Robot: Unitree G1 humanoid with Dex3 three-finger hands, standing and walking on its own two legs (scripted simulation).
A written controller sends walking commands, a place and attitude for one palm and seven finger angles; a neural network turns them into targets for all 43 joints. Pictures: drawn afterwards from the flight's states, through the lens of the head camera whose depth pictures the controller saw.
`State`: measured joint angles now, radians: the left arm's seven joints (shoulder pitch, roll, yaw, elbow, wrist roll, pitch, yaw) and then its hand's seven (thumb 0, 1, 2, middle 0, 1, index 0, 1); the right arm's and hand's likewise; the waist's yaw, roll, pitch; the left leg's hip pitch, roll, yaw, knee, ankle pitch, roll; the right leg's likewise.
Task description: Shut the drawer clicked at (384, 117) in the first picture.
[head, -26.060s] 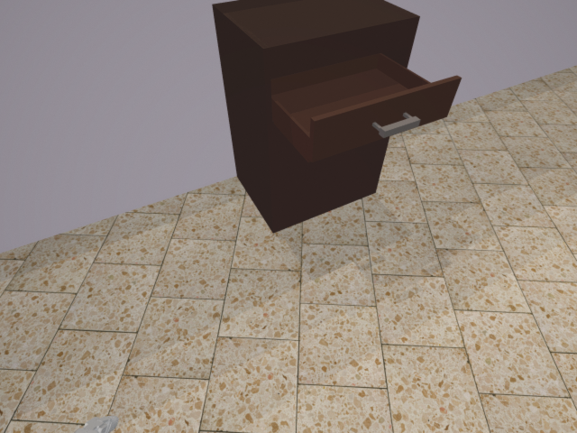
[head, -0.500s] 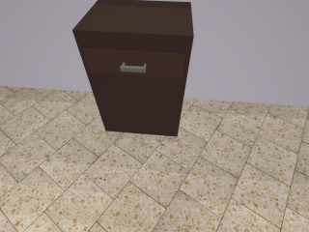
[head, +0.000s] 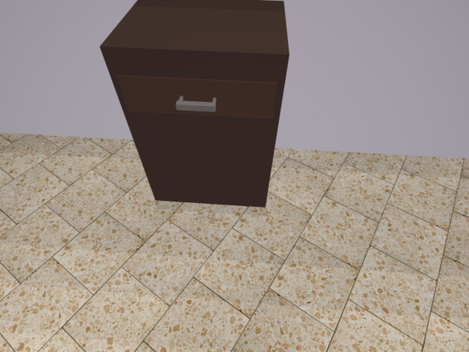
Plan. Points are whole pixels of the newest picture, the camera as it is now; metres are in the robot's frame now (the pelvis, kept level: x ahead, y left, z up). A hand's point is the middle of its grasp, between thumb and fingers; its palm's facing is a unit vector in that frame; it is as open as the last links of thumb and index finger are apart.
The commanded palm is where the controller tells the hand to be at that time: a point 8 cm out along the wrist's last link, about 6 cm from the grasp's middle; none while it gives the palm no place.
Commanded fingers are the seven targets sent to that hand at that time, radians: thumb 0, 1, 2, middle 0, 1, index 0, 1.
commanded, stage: look to check the result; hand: left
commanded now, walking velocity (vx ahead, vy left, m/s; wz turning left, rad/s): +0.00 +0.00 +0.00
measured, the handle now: (197, 102) +0.89 +0.18 -0.11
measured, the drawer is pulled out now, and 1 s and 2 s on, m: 0.00 0.00 0.00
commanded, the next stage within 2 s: stand and wait in 0.36 s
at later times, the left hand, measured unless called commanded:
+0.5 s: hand out of the picture +0.07 +0.22 -0.16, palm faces +0.00 -0.96 -0.29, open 7.4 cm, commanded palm none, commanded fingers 0.00 0.90 0.90 -0.20 -0.30 -0.20 -0.30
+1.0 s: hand out of the picture +0.09 +0.23 -0.16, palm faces -0.01 -0.95 -0.31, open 7.4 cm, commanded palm none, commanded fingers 0.00 0.90 0.90 -0.20 -0.30 -0.20 -0.30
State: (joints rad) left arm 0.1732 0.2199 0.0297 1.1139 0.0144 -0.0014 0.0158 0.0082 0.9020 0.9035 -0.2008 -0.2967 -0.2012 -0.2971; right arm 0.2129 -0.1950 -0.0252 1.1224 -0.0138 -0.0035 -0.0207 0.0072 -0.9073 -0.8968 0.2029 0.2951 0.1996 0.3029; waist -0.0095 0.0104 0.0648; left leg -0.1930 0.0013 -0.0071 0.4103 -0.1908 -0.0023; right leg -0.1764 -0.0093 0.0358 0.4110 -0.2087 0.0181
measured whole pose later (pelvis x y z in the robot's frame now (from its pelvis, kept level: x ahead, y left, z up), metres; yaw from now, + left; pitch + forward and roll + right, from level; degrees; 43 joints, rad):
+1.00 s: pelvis +0.02 +0.00 +0.00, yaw +0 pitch -1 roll +0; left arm 0.12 0.30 0.03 1.12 0.01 -0.01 0.00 0.01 0.90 0.90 -0.20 -0.30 -0.20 -0.30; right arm 0.13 -0.29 -0.02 1.13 -0.01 -0.01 -0.01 0.01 -0.91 -0.90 0.20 0.30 0.20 0.30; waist -0.01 0.00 0.06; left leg -0.13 0.00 0.00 0.34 -0.19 0.00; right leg -0.12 -0.01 0.04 0.34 -0.20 0.02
